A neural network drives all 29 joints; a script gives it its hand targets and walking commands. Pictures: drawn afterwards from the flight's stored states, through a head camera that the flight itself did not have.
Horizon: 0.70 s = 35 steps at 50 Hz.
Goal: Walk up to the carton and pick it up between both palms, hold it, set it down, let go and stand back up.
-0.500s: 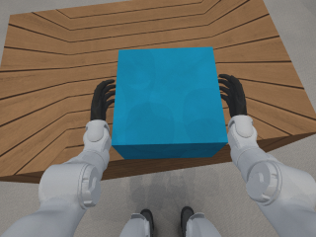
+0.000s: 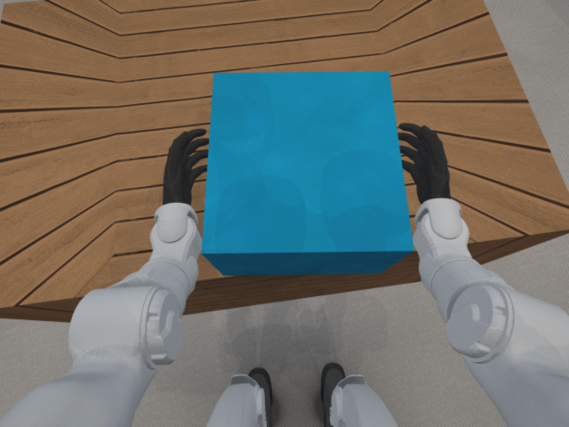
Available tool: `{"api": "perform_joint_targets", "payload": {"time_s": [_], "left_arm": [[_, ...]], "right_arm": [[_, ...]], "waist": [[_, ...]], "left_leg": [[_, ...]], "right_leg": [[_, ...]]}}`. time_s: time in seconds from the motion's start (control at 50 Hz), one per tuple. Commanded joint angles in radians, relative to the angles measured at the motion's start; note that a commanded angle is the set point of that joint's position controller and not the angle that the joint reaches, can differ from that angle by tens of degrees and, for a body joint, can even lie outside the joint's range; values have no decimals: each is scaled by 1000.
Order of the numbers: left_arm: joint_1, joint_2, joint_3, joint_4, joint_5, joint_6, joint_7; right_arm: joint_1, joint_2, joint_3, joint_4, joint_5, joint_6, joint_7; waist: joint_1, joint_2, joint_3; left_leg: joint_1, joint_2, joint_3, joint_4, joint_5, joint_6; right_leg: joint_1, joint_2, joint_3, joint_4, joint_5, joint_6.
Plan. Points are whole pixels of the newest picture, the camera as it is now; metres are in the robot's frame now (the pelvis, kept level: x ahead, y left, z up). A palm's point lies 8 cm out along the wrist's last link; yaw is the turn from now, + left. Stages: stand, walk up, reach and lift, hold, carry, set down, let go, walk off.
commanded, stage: set down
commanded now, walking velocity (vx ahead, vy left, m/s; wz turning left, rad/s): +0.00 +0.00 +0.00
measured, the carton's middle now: (301, 179) +0.48 +0.01 -0.08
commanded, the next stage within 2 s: none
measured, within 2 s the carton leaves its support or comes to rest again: neither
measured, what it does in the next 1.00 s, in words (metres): stands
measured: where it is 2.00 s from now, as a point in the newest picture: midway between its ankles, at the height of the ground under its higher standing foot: (296, 418)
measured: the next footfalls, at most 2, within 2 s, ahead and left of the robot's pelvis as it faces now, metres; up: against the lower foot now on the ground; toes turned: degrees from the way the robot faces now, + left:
none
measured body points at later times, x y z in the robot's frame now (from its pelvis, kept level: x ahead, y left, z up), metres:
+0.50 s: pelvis +0.01 -0.01 -0.01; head +0.22 +0.00 +0.39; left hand +0.47 +0.18 -0.05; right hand +0.47 -0.17 -0.05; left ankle +0.02 +0.10 -0.68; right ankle +0.03 -0.12 -0.68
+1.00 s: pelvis +0.00 +0.00 -0.02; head +0.22 +0.01 +0.38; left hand +0.47 +0.18 -0.06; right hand +0.48 -0.17 -0.05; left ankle +0.02 +0.10 -0.68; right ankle +0.03 -0.12 -0.68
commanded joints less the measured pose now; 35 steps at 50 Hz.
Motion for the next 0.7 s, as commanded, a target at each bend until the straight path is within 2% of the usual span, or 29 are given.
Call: {"api": "perform_joint_targets", "payload": {"time_s": [0.0,0.06,0.08,0.18,0.2,0.24,0.28,0.32,0.34,0.44,0.48,0.5,0.52,0.56,0.6,0.62,0.66,0.68], "left_arm": [[-411,-422,-107,-57,146,9,-115],[-413,-416,-120,-58,137,11,-117],[-430,-401,-105,-60,147,13,-119],[-384,-434,-101,-57,164,19,-123],[-377,-438,-95,-44,161,15,-125],[-390,-415,-89,-52,166,7,-127],[-364,-419,-78,-38,174,8,-126],[-339,-422,-65,-30,183,9,-127],[-340,-427,-79,-32,179,6,-128],[-333,-420,-72,-34,172,1,-135],[-346,-420,-66,-32,176,-1,-135],[-339,-423,-81,-44,178,-4,-135],[-342,-423,-65,-42,180,-7,-136],[-316,-400,-54,-10,193,-5,-141],[-327,-384,-44,11,192,-1,-143],[-288,-400,-35,7,201,-1,-140],[-304,-388,-43,-3,195,2,-143],[-325,-381,-40,2,199,5,-144]], "right_arm": [[-317,457,198,101,-169,49,156],[-311,458,205,119,-156,44,154],[-325,460,193,103,-156,47,153],[-278,468,195,129,-162,52,151],[-280,483,202,115,-167,47,149],[-280,478,192,121,-174,41,143],[-278,473,213,123,-179,39,146],[-264,482,225,121,-173,34,146],[-261,488,224,120,-171,27,144],[-250,467,219,143,-163,25,135],[-267,479,215,133,-183,22,134],[-247,476,213,137,-180,18,132],[-248,490,206,146,-184,19,132],[-232,491,219,156,-168,19,133],[-252,480,218,157,-172,25,131],[-226,482,237,165,-161,22,130],[-227,471,225,161,-163,28,129],[-242,472,215,163,-162,34,128]], "waist": [[16,36,-694],[8,35,-716],[23,24,-698],[4,33,-667],[3,8,-671],[-3,17,-681],[1,-4,-672],[13,1,-666],[6,-2,-678],[-2,9,-659],[-4,-16,-663],[-9,2,-664],[0,-14,-660],[12,2,-649],[7,-16,-632],[21,-13,-645],[9,-18,-642],[15,0,-625]], "left_leg": [[497,-13,0,-50,276,-59],[483,-13,1,-49,289,-63],[482,-13,1,-44,273,-54],[461,-13,-2,-38,283,-54],[465,-16,-4,-29,305,-49],[442,-17,-1,-32,277,-52],[421,-18,-2,-27,280,-45],[428,-24,4,-20,323,-46],[417,-20,1,-13,340,-44],[406,-16,3,3,322,-50],[403,-23,-3,7,319,-47],[393,-21,1,9,310,-51],[380,-23,6,9,320,-44],[369,-23,11,15,316,-41],[342,-21,8,11,302,-35],[334,-25,14,10,307,-38],[333,-27,9,10,296,-35],[338,-23,11,-1,252,-35]], "right_leg": [[251,16,-60,-67,148,-11],[268,17,-63,-56,195,-10],[259,16,-65,-54,176,-4],[259,15,-59,-51,184,-6],[260,17,-60,-45,209,2],[271,11,-57,-42,207,2],[274,9,-53,-27,215,5],[283,9,-52,-26,264,6],[295,10,-49,-17,284,8],[280,9,-45,-9,260,-1],[263,11,-54,0,247,7],[262,10,-48,-1,248,5],[262,11,-53,5,257,12],[291,3,-40,7,280,11],[306,1,-35,7,280,9],[334,2,-34,13,297,11],[315,4,-39,18,282,14],[298,1,-36,3,225,9]]}}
